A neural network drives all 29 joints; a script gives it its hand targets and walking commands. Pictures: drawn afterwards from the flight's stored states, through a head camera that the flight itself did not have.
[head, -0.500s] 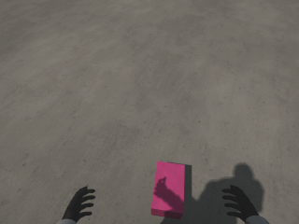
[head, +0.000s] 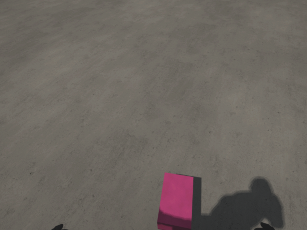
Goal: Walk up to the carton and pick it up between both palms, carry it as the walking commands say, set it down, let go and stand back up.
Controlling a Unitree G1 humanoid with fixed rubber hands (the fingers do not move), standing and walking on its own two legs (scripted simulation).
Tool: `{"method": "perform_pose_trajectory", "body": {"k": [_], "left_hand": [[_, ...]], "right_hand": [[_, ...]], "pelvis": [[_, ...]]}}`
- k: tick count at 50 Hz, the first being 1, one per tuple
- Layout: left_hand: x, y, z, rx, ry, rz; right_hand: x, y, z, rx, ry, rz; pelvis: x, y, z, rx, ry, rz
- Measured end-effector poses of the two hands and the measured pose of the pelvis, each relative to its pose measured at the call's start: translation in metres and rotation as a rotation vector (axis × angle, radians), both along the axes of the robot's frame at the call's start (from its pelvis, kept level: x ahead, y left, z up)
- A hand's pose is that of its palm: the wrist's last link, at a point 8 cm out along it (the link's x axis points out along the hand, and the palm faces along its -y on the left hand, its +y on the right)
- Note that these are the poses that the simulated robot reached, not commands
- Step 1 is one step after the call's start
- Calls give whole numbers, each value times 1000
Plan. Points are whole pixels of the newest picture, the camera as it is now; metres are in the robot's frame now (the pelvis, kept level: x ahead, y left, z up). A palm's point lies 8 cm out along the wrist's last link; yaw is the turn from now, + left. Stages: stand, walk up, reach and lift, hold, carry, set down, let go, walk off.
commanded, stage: stand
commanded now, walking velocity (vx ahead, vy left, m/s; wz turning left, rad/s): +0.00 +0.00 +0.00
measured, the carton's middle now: (175, 202) +0.41 -0.08 -0.69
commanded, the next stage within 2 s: none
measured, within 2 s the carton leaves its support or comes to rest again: neither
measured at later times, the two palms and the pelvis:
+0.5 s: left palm out of the picture +0.08 +0.30 -0.10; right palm out of the picture +0.10 -0.29 -0.10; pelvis +0.00 +0.00 +0.01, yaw +1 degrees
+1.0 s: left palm out of the picture +0.05 +0.30 -0.10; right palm out of the picture +0.05 -0.30 -0.10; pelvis -0.02 +0.00 +0.01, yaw +1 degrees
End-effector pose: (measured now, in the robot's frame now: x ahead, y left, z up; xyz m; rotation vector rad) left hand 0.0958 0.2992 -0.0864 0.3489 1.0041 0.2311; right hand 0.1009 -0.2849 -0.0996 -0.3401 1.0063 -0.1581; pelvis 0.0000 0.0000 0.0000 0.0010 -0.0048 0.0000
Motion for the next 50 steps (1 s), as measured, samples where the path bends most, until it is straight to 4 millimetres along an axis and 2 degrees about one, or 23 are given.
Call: {"method": "perform_pose_trajectory", "body": {"k": [4,11,17,39,50], "left_hand": [[-3,4,-2,2,30,18],[-7,-1,-7,-20,57,32],[-12,0,-9,-29,73,40],[-36,6,-11,-24,130,50],[-48,6,-12,-25,159,53]], "right_hand": [[3,1,-2,-2,17,9],[14,4,1,-5,1,22],[13,2,4,-15,8,24],[-35,-14,-2,-43,120,-7],[-50,-17,-4,-34,146,-21]], "pelvis": [[2,2,1,0,-3,3],[3,4,4,-2,-14,8],[2,4,6,-1,-19,8],[-13,2,10,1,-40,13],[-19,-1,10,2,-48,11]]}}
